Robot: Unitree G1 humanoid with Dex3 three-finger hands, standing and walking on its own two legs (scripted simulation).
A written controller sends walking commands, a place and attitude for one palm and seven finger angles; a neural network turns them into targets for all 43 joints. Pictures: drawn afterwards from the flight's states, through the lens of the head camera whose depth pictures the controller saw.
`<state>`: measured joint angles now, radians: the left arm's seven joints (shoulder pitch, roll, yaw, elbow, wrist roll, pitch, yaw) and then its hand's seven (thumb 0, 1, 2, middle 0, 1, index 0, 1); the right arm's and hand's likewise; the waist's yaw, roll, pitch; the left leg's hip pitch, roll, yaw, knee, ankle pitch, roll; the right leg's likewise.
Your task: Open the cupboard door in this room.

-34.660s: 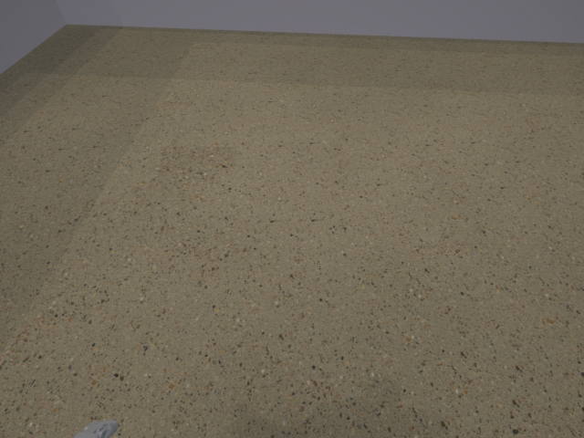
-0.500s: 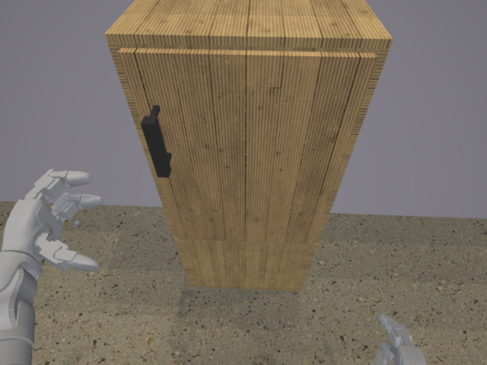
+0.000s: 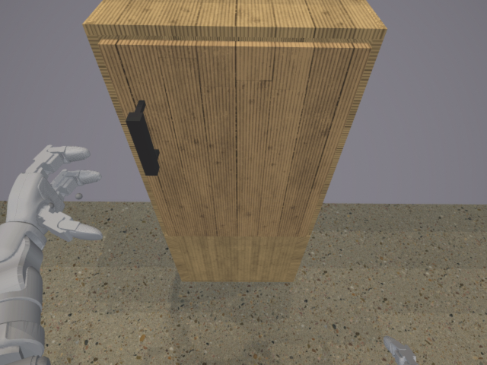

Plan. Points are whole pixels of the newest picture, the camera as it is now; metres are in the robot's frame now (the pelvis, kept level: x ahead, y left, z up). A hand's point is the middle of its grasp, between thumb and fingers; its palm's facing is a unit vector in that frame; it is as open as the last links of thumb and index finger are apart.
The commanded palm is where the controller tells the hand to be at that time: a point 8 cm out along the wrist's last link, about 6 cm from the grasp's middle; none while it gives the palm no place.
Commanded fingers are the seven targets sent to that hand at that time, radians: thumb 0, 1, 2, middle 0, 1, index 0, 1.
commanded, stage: move the hooked fingers beside the handle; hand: left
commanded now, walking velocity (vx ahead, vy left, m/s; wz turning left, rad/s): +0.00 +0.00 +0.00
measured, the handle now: (146, 138) +0.50 +0.21 +0.09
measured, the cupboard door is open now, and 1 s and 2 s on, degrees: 0 0 0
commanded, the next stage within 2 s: slide the fingers in behind the handle in 1.78 s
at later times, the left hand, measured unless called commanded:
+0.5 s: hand (88, 175) +0.39 +0.28 +0.10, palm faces +0.05 -1.00 +0.00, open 14.0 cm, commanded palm +0.37 +0.32 +0.10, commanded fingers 0.00 -0.50 0.30 -0.30 -1.20 -0.30 -1.20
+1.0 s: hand (101, 152) +0.45 +0.28 +0.10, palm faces +0.04 -1.00 +0.01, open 14.0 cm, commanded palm +0.43 +0.32 +0.10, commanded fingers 0.00 -0.50 0.30 -0.30 -1.20 -0.30 -1.20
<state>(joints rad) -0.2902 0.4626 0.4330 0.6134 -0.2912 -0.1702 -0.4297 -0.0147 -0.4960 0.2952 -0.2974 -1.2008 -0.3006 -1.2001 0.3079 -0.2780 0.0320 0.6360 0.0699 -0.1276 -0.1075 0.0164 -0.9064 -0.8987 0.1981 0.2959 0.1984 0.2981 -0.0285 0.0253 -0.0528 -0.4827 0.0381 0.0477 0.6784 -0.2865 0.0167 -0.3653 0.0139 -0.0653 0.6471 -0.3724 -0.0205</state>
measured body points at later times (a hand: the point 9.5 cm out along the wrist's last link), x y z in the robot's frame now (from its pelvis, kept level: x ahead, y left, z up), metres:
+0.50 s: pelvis -0.01 +0.02 -0.01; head +0.03 +0.03 +0.44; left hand +0.38 +0.33 +0.10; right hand +0.09 -0.25 -0.10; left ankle +0.03 +0.11 -0.72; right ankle -0.03 -0.11 -0.72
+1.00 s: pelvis -0.01 +0.02 -0.02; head +0.06 +0.04 +0.43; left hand +0.44 +0.33 +0.10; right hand +0.02 -0.26 -0.12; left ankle +0.03 +0.11 -0.72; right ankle -0.03 -0.11 -0.72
